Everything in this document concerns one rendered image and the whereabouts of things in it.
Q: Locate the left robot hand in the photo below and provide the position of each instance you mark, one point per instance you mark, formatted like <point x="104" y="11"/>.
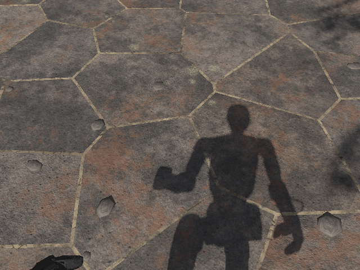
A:
<point x="64" y="262"/>

